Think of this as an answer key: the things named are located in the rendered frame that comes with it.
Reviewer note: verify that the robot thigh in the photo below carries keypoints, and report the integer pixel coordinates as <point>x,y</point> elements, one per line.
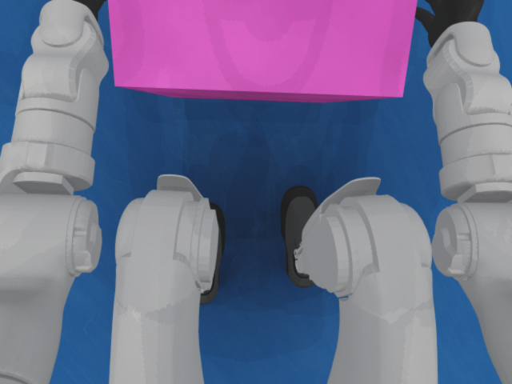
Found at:
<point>156,303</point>
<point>366,249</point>

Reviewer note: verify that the left robot forearm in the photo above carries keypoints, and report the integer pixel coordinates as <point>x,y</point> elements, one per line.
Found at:
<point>56,113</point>

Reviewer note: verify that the robot left hand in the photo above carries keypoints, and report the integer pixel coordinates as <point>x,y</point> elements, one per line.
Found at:
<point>93,5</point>

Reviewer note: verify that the left robot thigh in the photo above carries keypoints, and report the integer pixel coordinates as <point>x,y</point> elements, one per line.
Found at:
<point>156,303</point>

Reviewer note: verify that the carton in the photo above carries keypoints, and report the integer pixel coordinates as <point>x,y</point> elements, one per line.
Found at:
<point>263,50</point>

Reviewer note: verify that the right robot upper arm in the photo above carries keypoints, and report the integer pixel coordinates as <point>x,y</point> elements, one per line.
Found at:
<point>473,244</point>

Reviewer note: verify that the right robot forearm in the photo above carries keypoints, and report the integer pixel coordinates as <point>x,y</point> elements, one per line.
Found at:
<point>472,110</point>

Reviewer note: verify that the right robot thigh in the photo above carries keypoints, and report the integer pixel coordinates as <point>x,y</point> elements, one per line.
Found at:
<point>366,249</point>

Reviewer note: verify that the robot right hand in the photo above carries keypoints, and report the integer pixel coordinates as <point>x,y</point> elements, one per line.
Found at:
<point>447,13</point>

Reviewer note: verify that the left robot upper arm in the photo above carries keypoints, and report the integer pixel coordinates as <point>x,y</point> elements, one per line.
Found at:
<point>46,240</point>

